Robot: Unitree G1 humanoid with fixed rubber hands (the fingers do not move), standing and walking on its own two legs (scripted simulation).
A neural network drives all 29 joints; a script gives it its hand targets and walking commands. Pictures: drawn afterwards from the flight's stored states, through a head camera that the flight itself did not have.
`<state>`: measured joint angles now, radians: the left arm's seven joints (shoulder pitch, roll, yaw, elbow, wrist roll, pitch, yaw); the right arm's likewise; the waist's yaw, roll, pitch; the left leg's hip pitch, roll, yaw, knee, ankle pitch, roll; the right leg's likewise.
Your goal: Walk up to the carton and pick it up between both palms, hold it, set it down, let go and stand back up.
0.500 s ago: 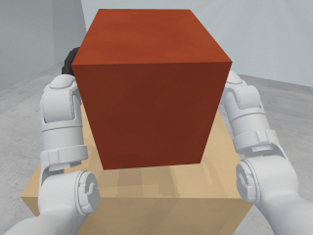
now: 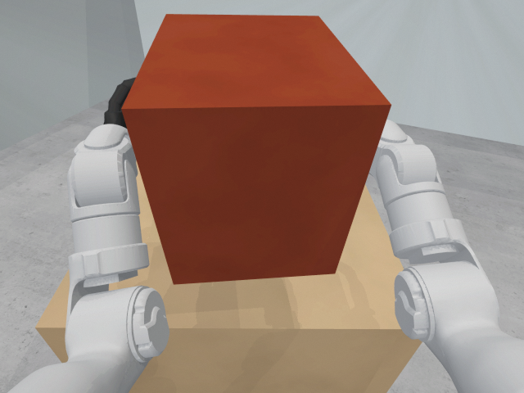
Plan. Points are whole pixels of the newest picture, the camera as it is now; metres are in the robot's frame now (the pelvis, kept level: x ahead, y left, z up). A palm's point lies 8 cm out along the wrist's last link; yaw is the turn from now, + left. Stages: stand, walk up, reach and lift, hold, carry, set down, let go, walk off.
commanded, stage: hold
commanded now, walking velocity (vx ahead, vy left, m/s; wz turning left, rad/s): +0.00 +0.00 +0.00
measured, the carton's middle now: (249, 142) +0.42 +0.00 +0.23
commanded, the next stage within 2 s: set down in 0.78 s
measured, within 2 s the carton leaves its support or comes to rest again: neither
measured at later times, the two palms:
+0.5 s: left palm (122, 136) +0.36 +0.17 +0.27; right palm (373, 126) +0.36 -0.17 +0.28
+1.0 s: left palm (120, 126) +0.36 +0.17 +0.28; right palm (375, 119) +0.36 -0.17 +0.29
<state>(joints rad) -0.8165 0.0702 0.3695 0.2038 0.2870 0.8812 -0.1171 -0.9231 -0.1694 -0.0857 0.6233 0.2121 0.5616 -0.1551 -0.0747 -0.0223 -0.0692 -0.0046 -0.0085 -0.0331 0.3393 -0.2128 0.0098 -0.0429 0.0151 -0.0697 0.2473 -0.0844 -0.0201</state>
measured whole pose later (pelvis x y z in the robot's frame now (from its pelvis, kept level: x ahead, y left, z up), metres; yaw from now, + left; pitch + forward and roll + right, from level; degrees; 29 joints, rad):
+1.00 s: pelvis +0.00 +0.00 +0.00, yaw +0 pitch -8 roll -1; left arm -0.84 0.07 0.40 0.24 0.28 0.79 -0.12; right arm -0.95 -0.15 -0.13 0.62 0.17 0.51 -0.15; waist -0.09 -0.02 -0.06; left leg 0.00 -0.02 -0.04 0.33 -0.20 0.01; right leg -0.04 0.01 -0.07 0.25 -0.08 -0.01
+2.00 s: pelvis +0.01 +0.01 +0.00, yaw +2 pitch -8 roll -2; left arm -0.70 0.02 0.30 0.32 0.27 0.48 -0.08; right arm -0.65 -0.08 -0.20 0.63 0.05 0.10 -0.10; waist -0.11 -0.05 0.07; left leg 0.03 -0.03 -0.06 0.35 -0.23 0.03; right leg 0.01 -0.01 -0.10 0.23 -0.11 0.01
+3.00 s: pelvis +0.03 +0.02 +0.00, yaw +0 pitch -3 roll -1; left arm -0.72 0.01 0.31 0.65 0.24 0.25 -0.05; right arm -0.62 -0.05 -0.32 0.73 -0.09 0.02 -0.06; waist -0.11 -0.02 0.03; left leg -0.04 -0.03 -0.03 0.33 -0.24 0.03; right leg -0.07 -0.01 -0.07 0.23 -0.10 0.01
